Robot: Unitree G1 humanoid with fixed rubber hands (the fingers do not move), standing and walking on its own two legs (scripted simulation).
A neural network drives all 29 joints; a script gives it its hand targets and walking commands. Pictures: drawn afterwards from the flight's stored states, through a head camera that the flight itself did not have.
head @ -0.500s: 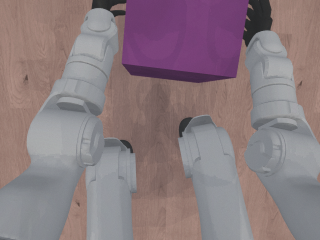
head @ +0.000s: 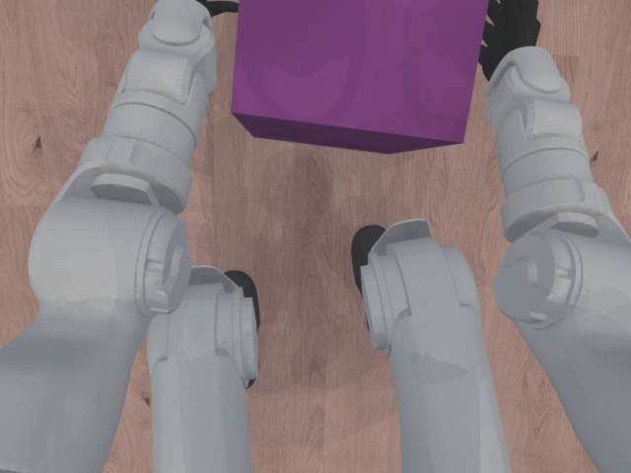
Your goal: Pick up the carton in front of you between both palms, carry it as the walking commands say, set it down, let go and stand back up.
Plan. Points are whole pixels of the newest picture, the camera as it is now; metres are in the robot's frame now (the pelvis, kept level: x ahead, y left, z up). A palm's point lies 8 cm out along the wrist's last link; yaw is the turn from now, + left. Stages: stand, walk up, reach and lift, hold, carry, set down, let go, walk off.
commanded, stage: set down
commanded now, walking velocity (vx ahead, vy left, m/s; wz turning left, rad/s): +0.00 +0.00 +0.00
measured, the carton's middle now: (343, 51) +0.51 -0.12 -0.25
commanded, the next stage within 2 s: let go in 1.30 s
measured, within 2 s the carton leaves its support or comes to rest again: neither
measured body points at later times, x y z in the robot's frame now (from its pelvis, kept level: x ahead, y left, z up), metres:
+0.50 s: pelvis +0.00 -0.01 +0.02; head +0.35 -0.06 +0.29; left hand +0.59 +0.02 -0.12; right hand +0.49 -0.33 -0.12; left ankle +0.10 +0.11 -0.35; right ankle +0.13 -0.14 -0.35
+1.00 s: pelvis +0.02 -0.02 +0.14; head +0.34 -0.06 +0.45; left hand +0.59 +0.03 +0.03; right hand +0.48 -0.34 +0.04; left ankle +0.10 +0.11 -0.35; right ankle +0.13 -0.14 -0.35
